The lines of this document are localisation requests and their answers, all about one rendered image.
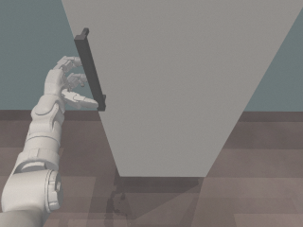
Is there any left robot hand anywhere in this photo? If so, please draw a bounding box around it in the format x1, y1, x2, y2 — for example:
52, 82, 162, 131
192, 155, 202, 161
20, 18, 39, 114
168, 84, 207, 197
44, 56, 98, 110

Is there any robot left forearm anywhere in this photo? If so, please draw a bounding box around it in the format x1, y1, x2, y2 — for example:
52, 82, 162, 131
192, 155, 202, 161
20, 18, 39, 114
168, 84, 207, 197
1, 95, 66, 213

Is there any robot left upper arm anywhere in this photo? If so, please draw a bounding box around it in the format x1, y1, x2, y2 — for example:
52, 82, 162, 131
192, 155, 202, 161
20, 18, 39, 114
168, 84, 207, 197
0, 169, 63, 227

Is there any handle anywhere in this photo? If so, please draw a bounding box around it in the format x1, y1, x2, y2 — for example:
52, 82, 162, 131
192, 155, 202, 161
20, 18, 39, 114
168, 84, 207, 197
74, 27, 106, 112

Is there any fridge door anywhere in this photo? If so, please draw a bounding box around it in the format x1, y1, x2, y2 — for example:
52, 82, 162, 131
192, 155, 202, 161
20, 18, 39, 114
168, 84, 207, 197
62, 0, 303, 177

